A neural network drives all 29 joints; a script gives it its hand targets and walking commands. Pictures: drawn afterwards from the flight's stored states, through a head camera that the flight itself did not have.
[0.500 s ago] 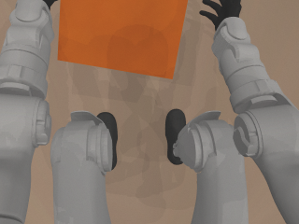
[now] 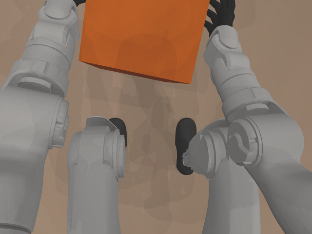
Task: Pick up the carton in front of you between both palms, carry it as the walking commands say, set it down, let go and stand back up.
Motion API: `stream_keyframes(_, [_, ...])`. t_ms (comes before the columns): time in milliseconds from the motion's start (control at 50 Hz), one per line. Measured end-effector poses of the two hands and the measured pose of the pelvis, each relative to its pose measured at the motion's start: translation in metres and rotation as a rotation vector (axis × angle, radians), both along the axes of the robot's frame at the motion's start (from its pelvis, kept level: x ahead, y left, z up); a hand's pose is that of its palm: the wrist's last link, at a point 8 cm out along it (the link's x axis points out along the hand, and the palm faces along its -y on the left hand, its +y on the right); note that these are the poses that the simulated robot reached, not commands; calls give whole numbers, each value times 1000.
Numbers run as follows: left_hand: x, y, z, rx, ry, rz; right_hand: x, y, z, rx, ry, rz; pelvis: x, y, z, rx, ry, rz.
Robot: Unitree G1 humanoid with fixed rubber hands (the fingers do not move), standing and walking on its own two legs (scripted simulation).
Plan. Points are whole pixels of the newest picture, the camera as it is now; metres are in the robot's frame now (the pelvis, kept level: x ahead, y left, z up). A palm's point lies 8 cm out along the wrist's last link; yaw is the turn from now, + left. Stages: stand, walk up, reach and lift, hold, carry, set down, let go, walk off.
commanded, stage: reach and lift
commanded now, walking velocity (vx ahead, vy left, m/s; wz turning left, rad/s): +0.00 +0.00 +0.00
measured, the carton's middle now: (142, 32) +0.50 +0.07 -0.25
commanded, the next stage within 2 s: none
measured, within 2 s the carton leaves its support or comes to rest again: leaves its support in 0.16 s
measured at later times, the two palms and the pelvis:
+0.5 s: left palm out of the picture +0.49 +0.23 -0.05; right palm (247, 18) +0.50 -0.07 -0.05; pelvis +0.01 -0.02 +0.03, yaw +5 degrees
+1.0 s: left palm out of the picture +0.45 +0.21 +0.10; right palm out of the picture +0.48 -0.08 +0.11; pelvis +0.03 -0.02 +0.16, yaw +7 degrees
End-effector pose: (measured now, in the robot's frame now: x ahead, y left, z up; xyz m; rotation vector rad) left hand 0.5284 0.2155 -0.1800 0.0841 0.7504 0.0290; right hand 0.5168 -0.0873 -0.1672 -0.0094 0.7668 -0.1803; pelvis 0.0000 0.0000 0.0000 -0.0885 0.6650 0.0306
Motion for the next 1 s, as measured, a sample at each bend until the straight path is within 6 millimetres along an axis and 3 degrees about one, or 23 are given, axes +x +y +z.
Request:
stream_keyframes(160, [3,-2,3,13,20,-4,6,0,3,-3,11,-21,1,1,-10,0,-11,-4])
stream_keyframes(280, [-1,-6,20,-7,-31,16,5,-4,27,-4,-50,-25,4,-2,-10,3,-12,15])
stream_keyframes(420, [-25,4,83,-22,-80,81,-12,5,80,43,-106,-16,6,-11,13,15,-10,51])
stream_keyframes(520, [-41,14,138,-24,-76,137,-19,16,129,68,-107,23,6,-16,41,24,8,68])
stream_keyframes(620, [-48,11,180,-13,-54,147,-25,13,167,62,-90,34,8,-21,70,25,31,86])
stream_keyframes(1000, [-76,-2,280,-50,-82,194,-37,2,277,62,-120,64,31,-25,159,48,14,85])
